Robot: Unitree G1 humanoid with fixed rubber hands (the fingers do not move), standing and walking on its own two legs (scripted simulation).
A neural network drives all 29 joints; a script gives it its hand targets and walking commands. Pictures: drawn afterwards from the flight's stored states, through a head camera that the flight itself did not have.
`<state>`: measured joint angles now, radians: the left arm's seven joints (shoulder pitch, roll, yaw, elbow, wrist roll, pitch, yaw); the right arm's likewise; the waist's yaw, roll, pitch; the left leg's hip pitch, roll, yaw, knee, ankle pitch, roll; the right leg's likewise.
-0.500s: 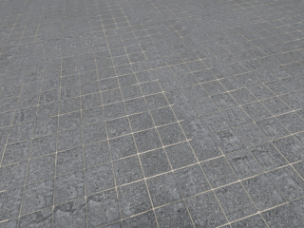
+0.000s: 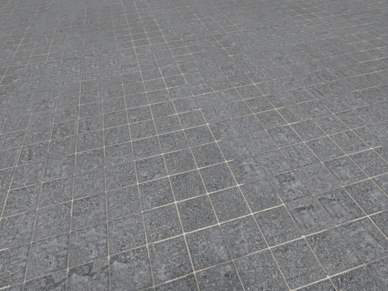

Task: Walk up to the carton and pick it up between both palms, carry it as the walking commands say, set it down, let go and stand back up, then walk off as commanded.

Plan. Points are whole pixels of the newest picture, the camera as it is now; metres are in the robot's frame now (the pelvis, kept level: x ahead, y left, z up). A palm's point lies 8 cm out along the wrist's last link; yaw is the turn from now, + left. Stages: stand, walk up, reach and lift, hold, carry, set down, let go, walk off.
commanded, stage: stand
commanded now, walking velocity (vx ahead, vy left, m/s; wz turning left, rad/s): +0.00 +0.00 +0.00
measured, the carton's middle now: out of the picture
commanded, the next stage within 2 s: walk up in 0.82 s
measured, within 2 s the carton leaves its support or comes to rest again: neither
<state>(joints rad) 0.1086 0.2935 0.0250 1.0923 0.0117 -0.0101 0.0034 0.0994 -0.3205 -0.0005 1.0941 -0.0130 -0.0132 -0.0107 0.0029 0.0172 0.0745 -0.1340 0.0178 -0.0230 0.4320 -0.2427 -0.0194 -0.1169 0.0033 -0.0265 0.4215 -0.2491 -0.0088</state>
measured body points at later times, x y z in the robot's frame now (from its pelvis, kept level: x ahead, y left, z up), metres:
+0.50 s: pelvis +0.00 +0.00 +0.00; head +0.01 -0.01 +0.45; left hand +0.09 +0.28 -0.13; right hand +0.07 -0.29 -0.14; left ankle +0.00 +0.13 -0.74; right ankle -0.01 -0.11 -0.74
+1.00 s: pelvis +0.01 +0.00 +0.00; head +0.02 +0.00 +0.45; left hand +0.09 +0.28 -0.13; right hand +0.09 -0.29 -0.13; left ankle +0.00 +0.13 -0.74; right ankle -0.01 -0.11 -0.74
